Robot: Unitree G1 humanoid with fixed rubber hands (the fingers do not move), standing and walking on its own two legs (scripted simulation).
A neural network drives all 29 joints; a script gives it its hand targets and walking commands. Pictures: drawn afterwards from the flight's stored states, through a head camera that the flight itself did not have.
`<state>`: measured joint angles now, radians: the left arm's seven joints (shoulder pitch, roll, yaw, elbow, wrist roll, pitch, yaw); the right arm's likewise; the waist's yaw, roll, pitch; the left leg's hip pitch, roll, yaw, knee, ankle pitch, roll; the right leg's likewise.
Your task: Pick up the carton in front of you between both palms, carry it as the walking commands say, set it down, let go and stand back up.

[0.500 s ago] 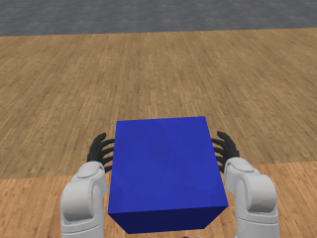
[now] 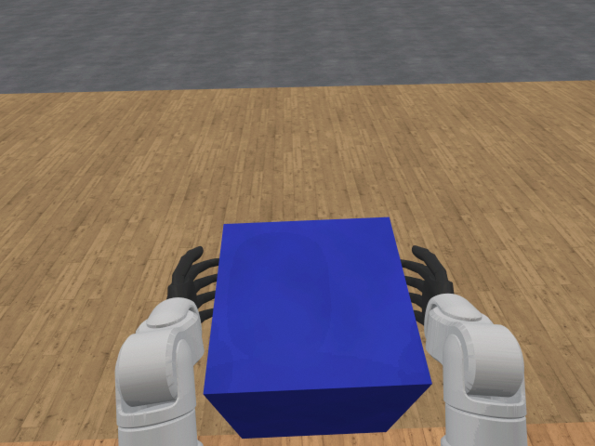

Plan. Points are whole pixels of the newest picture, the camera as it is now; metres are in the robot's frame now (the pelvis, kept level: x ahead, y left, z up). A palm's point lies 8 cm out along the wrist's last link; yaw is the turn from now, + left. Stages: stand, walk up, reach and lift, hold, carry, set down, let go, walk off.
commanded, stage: carry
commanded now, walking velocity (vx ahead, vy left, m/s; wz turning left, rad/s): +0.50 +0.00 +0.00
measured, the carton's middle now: (310, 335) +0.27 +0.00 +0.02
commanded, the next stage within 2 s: none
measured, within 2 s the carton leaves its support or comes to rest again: neither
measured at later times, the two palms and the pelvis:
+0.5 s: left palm (222, 112) +0.67 +0.16 +0.13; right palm (378, 115) +0.67 -0.14 +0.12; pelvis +0.32 +0.00 +0.00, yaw +1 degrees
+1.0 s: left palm (244, 62) +1.06 +0.15 +0.08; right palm (352, 60) +1.05 -0.15 +0.07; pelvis +0.68 -0.01 -0.05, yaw -2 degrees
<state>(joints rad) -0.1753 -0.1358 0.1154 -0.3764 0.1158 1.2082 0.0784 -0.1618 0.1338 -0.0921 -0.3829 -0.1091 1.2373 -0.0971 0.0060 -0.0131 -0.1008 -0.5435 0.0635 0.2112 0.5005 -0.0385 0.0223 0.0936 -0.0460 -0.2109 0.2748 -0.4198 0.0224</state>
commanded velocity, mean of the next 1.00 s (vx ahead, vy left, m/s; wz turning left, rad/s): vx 0.50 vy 0.00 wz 0.00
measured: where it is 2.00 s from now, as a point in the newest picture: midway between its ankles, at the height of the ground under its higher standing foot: (303, 230)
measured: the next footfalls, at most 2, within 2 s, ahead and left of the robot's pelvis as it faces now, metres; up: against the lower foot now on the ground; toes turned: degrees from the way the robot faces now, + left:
left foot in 0.02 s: +0.20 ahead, +0.10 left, +0.00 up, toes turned +11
right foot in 0.52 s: +0.50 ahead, -0.07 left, -0.02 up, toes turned -8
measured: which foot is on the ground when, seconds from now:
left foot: up 0.00-0.00, down 0.02-0.52, up 0.54-0.96, down 0.98-1.00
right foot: down 0.00-0.02, up 0.04-0.50, down 0.52-0.96, up 0.98-1.00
